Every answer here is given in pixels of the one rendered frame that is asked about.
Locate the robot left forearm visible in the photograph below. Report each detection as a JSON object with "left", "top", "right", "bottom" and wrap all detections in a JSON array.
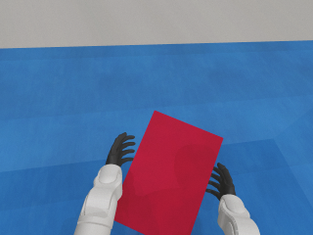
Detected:
[{"left": 73, "top": 164, "right": 122, "bottom": 235}]

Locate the right robot hand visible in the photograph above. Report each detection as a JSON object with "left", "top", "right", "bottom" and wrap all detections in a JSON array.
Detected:
[{"left": 205, "top": 163, "right": 237, "bottom": 201}]

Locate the carton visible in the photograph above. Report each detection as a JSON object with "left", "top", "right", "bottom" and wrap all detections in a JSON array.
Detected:
[{"left": 114, "top": 111, "right": 224, "bottom": 235}]

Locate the left robot hand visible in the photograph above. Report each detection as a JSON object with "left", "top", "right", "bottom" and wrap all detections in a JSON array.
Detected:
[{"left": 106, "top": 132, "right": 136, "bottom": 166}]

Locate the robot right forearm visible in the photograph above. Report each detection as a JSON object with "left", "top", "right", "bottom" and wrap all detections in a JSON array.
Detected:
[{"left": 217, "top": 194, "right": 260, "bottom": 235}]

